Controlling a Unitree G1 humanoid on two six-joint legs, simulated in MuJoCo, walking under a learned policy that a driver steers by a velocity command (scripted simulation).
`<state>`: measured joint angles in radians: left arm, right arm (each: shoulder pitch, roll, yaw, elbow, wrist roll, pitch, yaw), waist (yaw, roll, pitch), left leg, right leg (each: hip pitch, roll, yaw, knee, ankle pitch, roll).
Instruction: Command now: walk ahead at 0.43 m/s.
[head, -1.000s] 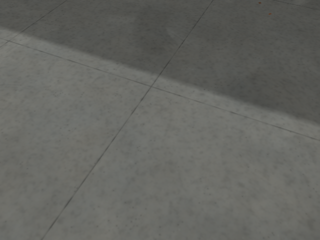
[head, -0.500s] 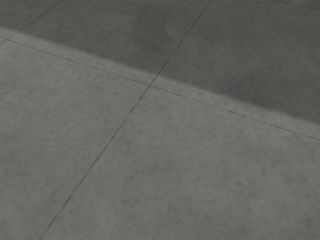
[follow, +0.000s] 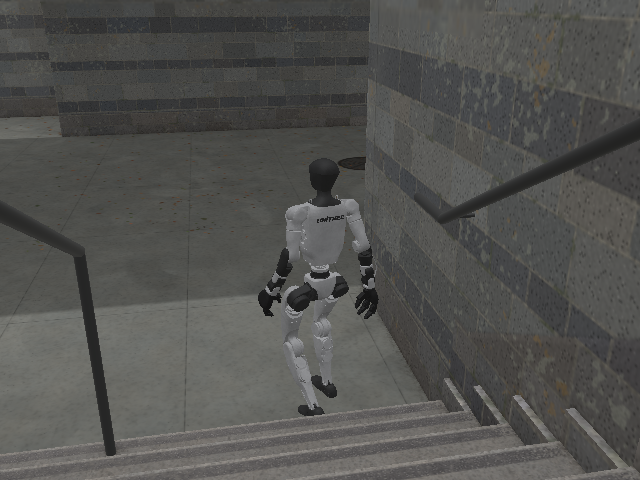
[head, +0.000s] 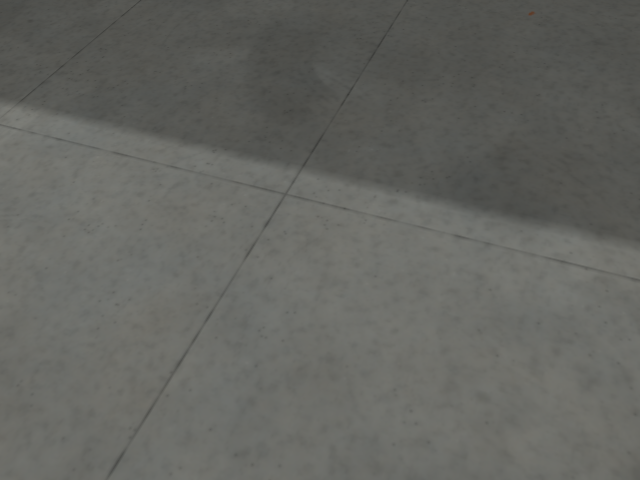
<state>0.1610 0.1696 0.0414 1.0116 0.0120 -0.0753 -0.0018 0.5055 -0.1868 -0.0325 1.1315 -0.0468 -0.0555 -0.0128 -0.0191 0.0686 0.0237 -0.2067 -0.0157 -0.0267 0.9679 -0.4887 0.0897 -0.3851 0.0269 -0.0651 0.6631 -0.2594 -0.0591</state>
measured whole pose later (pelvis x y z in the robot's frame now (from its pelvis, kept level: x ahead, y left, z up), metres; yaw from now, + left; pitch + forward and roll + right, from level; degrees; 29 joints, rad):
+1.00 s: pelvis +0.54 +0.01 +0.01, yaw -7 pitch +1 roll +0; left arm 0.05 0.17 0.03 0.89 0.02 -0.05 -0.03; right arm 0.45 -0.16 -0.02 1.08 -0.02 -0.11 -0.04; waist -0.03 0.00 0.07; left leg 0.14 -0.04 0.20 0.28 -0.42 0.05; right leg -0.51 0.03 -0.13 0.60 -0.10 -0.15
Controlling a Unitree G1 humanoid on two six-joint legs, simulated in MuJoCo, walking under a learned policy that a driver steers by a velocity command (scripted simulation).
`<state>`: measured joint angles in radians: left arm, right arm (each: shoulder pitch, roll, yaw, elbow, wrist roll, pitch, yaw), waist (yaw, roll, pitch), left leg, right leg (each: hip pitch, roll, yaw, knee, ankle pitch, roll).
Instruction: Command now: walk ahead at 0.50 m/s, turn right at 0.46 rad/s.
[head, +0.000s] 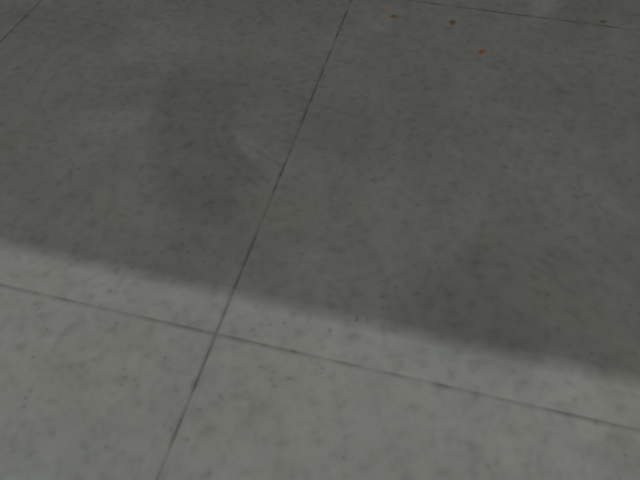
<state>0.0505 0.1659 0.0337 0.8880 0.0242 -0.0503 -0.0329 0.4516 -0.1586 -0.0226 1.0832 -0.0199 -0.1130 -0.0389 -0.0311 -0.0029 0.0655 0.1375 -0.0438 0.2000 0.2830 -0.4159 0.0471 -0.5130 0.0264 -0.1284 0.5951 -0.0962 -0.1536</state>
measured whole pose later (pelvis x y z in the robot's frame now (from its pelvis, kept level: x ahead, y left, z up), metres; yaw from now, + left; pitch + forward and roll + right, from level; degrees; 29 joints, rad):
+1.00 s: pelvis +0.51 -0.09 +0.02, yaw -35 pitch +1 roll +2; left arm 0.07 0.26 0.05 0.70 0.04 0.00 -0.08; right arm 0.41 -0.25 -0.05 0.88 -0.02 -0.09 0.00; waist -0.06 -0.04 0.04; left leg 0.02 0.01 0.23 0.25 -0.28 0.01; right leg -0.65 -0.07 -0.03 0.77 -0.06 -0.06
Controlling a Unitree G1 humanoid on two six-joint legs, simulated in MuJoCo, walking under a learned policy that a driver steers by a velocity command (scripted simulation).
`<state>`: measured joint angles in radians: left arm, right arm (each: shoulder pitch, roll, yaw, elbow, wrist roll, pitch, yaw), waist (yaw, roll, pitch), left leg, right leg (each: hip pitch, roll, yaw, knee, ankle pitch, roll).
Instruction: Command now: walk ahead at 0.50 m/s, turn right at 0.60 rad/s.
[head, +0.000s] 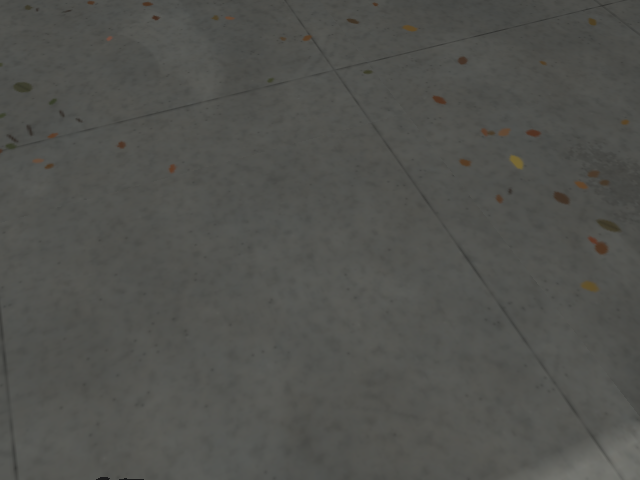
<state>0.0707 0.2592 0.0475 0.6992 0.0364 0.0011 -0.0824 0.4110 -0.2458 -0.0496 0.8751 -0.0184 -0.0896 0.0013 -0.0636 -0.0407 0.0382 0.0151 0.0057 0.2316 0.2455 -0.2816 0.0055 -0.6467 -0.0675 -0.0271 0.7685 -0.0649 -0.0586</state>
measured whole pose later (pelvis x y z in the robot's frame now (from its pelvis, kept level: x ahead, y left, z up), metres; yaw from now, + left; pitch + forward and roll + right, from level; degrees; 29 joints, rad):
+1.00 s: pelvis +0.22 -0.03 +0.00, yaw +8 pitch +1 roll -1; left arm 0.15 0.29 0.04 0.73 0.02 0.05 0.02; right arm 0.26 -0.30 -0.07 0.74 0.00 0.04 -0.01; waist -0.02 -0.02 0.07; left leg -0.23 -0.09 -0.11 0.42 -0.20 0.07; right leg -0.47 0.01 0.05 0.93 -0.41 0.05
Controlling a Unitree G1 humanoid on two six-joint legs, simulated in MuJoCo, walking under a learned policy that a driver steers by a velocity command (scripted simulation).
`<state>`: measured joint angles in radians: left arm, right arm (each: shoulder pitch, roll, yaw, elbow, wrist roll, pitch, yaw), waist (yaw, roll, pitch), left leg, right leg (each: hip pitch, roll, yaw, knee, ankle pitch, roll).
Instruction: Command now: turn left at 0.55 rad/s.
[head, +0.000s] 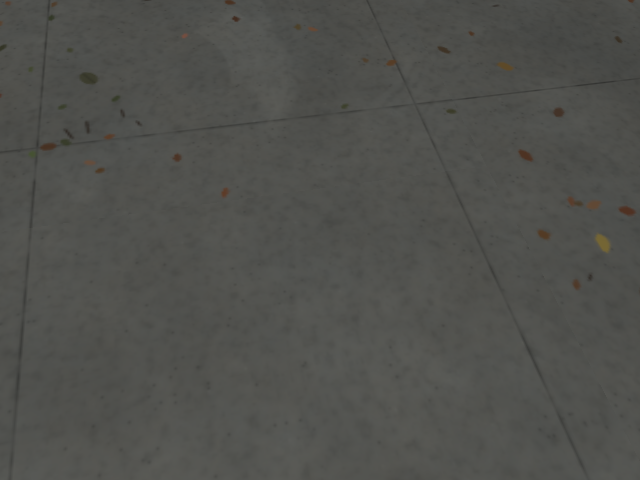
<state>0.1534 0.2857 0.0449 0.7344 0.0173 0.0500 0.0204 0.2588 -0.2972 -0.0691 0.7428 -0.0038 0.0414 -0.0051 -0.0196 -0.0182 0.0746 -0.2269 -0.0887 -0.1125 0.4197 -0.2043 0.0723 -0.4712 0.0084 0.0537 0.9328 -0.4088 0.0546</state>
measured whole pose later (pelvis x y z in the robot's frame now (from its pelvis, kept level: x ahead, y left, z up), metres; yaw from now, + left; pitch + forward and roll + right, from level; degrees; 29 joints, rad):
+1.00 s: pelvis -0.04 -0.01 +0.00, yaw +28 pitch -1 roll -1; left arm 0.26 0.29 0.04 0.80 0.03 0.07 -0.01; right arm 0.23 -0.23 -0.01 0.75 -0.02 0.02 0.00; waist 0.01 -0.03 0.03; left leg -0.14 -0.08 -0.04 0.36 -0.21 0.09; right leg -0.33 -0.02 0.00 0.79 -0.40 0.02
